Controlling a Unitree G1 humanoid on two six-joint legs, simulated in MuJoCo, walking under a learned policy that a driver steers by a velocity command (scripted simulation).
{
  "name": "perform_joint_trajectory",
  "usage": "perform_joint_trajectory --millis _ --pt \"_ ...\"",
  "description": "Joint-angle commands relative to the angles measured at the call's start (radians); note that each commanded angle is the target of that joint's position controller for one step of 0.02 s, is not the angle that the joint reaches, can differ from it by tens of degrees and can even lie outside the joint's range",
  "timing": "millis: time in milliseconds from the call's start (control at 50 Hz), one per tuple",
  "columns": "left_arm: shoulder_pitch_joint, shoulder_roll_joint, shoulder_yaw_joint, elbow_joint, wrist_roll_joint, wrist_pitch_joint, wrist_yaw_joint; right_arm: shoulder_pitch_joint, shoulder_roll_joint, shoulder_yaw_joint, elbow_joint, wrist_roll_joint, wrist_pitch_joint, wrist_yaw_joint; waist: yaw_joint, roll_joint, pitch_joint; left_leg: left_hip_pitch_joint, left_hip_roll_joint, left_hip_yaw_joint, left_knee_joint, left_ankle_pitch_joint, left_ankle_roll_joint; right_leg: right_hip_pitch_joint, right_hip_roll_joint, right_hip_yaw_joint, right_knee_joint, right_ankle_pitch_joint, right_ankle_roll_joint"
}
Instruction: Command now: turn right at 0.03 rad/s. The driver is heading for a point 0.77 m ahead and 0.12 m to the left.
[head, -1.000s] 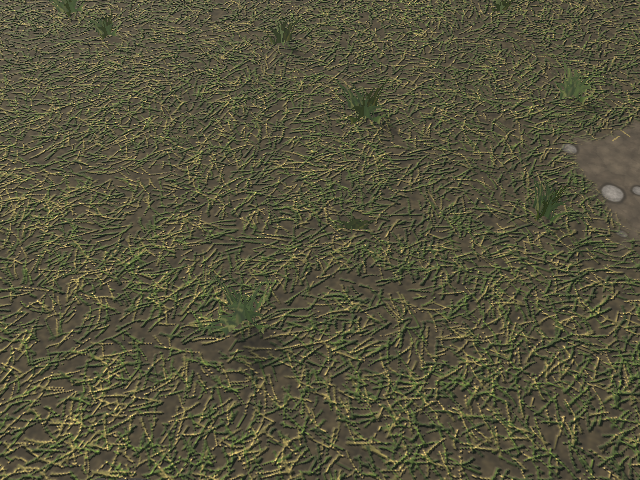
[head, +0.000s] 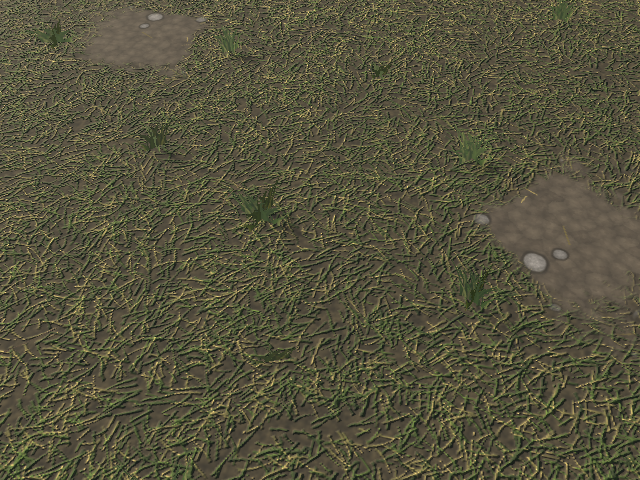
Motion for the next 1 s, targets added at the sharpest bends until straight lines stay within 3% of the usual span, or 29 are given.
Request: perform_joint_trajectory --millis 20,60,100,120,160,200,240,260,280,300,320,340,380,420,520,580,640,680,700,720,740,760,780,800,820,840,860,900,1000 --pt "0.009 0.117 0.027 -0.047 -0.004 -0.017 0.007 -0.029 -0.093 -0.026 -0.045 0.004 -0.01 -0.006 0.004 -0.035 -0.031 0.125 0.032 -0.033 -0.037 0.17 0.026 -0.102 -0.047 0.051 -0.133 0.154 -0.033" --pt "0.014 0.114 0.026 -0.039 -0.005 -0.017 0.007 -0.026 -0.095 -0.029 -0.029 0.006 -0.006 -0.009 0.004 -0.023 -0.032 0.133 0.033 -0.034 -0.034 0.191 0.023 -0.094 -0.043 0.047 -0.13 0.177 -0.033" --pt "0.048 0.123 0.031 -0.018 -0.012 -0.013 0.008 -0.008 -0.087 -0.029 -0.003 0.01 0.0 -0.011 0.011 -0.049 -0.033 0.114 -0.011 0.014 0.003 -0.025 0.022 -0.092 -0.041 0.058 -0.168 -0.041 -0.058" --pt "0.056 0.147 0.039 -0.017 -0.017 -0.01 0.008 -0.015 -0.091 -0.032 0.001 0.015 -0.001 -0.012 0.02 -0.085 0.003 0.055 -0.042 0.047 0.051 -0.162 0.021 -0.099 -0.064 0.104 -0.204 -0.189 -0.093" --pt "0.084 0.186 0.049 -0.02 -0.025 -0.018 0.009 -0.061 -0.093 -0.035 -0.018 0.031 -0.023 -0.008 0.045 -0.165 0.097 -0.116 -0.051 0.082 0.162 -0.224 0.03 -0.069 -0.193 0.292 -0.32 -0.396 -0.184" --pt "0.08 0.199 0.054 -0.013 -0.035 -0.039 0.012 -0.086 -0.086 -0.034 -0.033 0.044 -0.061 0.004 0.041 -0.188 0.163 -0.186 0.0 0.038 0.179 -0.203 0.07 -0.051 -0.274 0.399 -0.347 -0.333 -0.237" --pt "0.032 0.177 0.05 -0.016 -0.04 -0.048 0.008 0.001 -0.088 -0.038 0.006 0.045 -0.089 0.021 -0.016 -0.18 0.124 -0.05 0.004 0.043 0.027 -0.16 0.104 -0.047 -0.24 0.315 -0.281 -0.153 -0.204" --pt "-0.008 0.16 0.046 -0.027 -0.039 -0.049 0.005 0.098 -0.107 -0.05 0.051 0.042 -0.094 0.025 -0.058 -0.151 0.079 0.122 -0.003 0.028 -0.03 -0.087 0.111 -0.115 -0.185 0.237 -0.214 -0.065 -0.166" --pt "-0.064 0.119 0.034 -0.061 -0.038 -0.056 0.006 0.193 -0.177 -0.072 0.083 0.038 -0.098 0.026 -0.094 -0.016 0.049 0.243 0.078 -0.143 -0.129 -0.141 0.154 -0.213 -0.073 0.091 -0.016 0.061 -0.097" --pt "-0.07 0.092 0.03 -0.096 -0.034 -0.073 0.012 0.308 -0.28 -0.102 0.113 0.036 -0.1 0.034 -0.116 0.259 -0.01 0.434 0.261 -0.513 -0.27 -0.154 0.275 -0.398 0.06 -0.053 0.321 0.006 -0.019" --pt "-0.07 0.137 0.042 -0.104 -0.043 -0.089 0.013 0.315 -0.226 -0.081 0.106 0.023 -0.103 0.037 -0.115 0.246 -0.025 0.499 0.363 -0.698 -0.337 -0.108 0.335 -0.547 0.056 0.037 0.524 -0.209 -0.016" --pt "-0.046 0.15 0.048 -0.092 -0.057 -0.098 0.004 0.256 -0.18 -0.065 0.093 0.019 -0.106 0.033 -0.074 0.151 0.013 0.483 0.358 -0.61 -0.31 -0.066 0.315 -0.597 0.001 0.07 0.616 -0.169 -0.042" --pt "-0.062 0.128 0.046 -0.08 -0.052 -0.105 -0.009 0.193 -0.145 -0.051 0.073 0.02 -0.101 0.029 -0.048 0.056 0.038 0.442 0.3 -0.428 -0.327 -0.006 0.261 -0.63 -0.072 0.038 0.586 -0.011 -0.073" --pt "-0.08 0.115 0.05 -0.082 -0.038 -0.099 -0.024 0.195 -0.106 -0.034 0.079 0.016 -0.088 0.025 -0.04 0.077 0.029 0.392 0.236 -0.288 -0.364 0.105 0.222 -0.561 -0.101 0.003 0.497 0.085 -0.065" --pt "-0.221 0.054 0.024 -0.131 -0.031 -0.092 -0.04 0.221 -0.174 -0.042 0.093 0.02 -0.069 -0.001 -0.063 0.063 0.058 0.288 0.194 -0.129 -0.418 0.211 0.218 -0.477 -0.076 -0.067 0.168 0.255 -0.002" --pt "-0.288 0.075 0.023 -0.153 -0.039 -0.093 -0.048 0.251 -0.194 -0.046 0.107 0.028 -0.068 -0.003 -0.078 0.086 0.077 0.231 0.204 -0.097 -0.436 0.175 0.211 -0.379 -0.05 -0.083 0.041 0.357 0.002" --pt "-0.32 0.106 0.029 -0.174 -0.042 -0.095 -0.056 0.253 -0.194 -0.05 0.122 0.039 -0.066 -0.003 -0.058 0.086 0.101 0.284 0.249 -0.095 -0.419 0.206 0.193 -0.367 -0.053 -0.054 -0.018 0.364 -0.038" --pt "-0.279 0.138 0.041 -0.169 -0.039 -0.098 -0.058 0.238 -0.21 -0.057 0.122 0.037 -0.06 -0.003 -0.016 0.092 0.065 0.334 0.261 -0.078 -0.342 0.388 0.172 -0.289 -0.031 -0.068 -0.038 0.317 -0.072" --pt "-0.204 0.162 0.055 -0.149 -0.036 -0.097 -0.055 0.225 -0.217 -0.06 0.119 0.035 -0.055 -0.003 0.031 0.097 0.009 0.34 0.242 -0.051 -0.237 0.563 0.154 -0.178 -0.003 -0.092 -0.045 0.296 -0.094" --pt "-0.045 0.197 0.078 -0.099 -0.037 -0.094 -0.047 0.222 -0.202 -0.054 0.116 0.028 -0.048 -0.004 0.106 0.085 -0.088 0.293 0.196 -0.013 -0.048 0.67 0.129 0.026 0.024 -0.113 -0.048 0.283 -0.122" --pt "0.142 0.252 0.097 -0.059 -0.031 -0.089 -0.036 0.226 -0.169 -0.038 0.093 0.011 -0.044 -0.007 0.175 0.0 -0.225 0.096 0.145 0.018 0.253 0.462 0.095 0.322 -0.12 0.052 -0.028 0.22 -0.176" --pt "0.205 0.34 0.109 -0.034 -0.019 -0.087 -0.044 0.364 -0.015 0.004 0.08 0.017 -0.062 0.0 0.096 -0.307 -0.375 -0.256 -0.05 0.015 0.63 -0.222 0.034 0.608 -0.366 0.571 -0.182 -0.081 -0.335" --pt "0.187 0.239 0.082 -0.037 -0.026 -0.091 -0.047 0.31 -0.117 -0.018 0.09 0.041 -0.085 0.007 0.123 -0.241 -0.343 -0.372 -0.027 -0.115 0.763 -0.339 0.049 0.559 -0.37 0.734 -0.326 -0.238 -0.319" --pt "0.094 0.199 0.066 -0.046 -0.028 -0.096 -0.047 0.203 -0.186 -0.038 0.051 0.065 -0.099 0.011 0.106 -0.182 -0.174 -0.447 0.028 -0.095 0.787 -0.258 0.069 0.425 -0.347 0.589 -0.337 -0.196 -0.273" --pt "0.016 0.177 0.059 -0.058 -0.022 -0.099 -0.047 0.148 -0.182 -0.036 0.04 0.063 -0.104 0.006 0.076 -0.092 -0.104 -0.411 0.08 -0.074 0.749 -0.162 0.076 0.284 -0.316 0.449 -0.348 -0.059 -0.25" --pt "-0.033 0.151 0.053 -0.059 -0.012 -0.104 -0.05 0.13 -0.168 -0.039 0.04 0.046 -0.099 0.002 0.046 -0.058 -0.06 -0.367 0.115 -0.071 0.693 -0.098 0.072 0.171 -0.279 0.341 -0.37 0.062 -0.235" --pt "-0.061 0.129 0.047 -0.056 -0.002 -0.113 -0.051 0.156 -0.156 -0.043 0.049 0.041 -0.086 0.001 0.01 -0.086 -0.058 -0.3 0.145 -0.085 0.657 -0.056 0.072 0.103 -0.248 0.259 -0.394 0.131 -0.22" --pt "-0.066 0.117 0.047 -0.034 -0.005 -0.128 -0.051 0.186 -0.118 -0.04 0.064 0.045 -0.056 0.0 -0.011 -0.091 -0.043 -0.253 0.151 -0.087 0.621 -0.031 0.061 0.033 -0.228 0.159 -0.444 0.196 -0.222" --pt "-0.017 0.157 0.058 0.018 0.002 -0.134 -0.031 0.074 -0.112 -0.046 0.021 0.036 -0.039 -0.001 0.004 -0.047 0.027 -0.399 0.127 -0.135 0.437 0.179 0.031 0.052 -0.227 0.0 -0.493 0.315 -0.218"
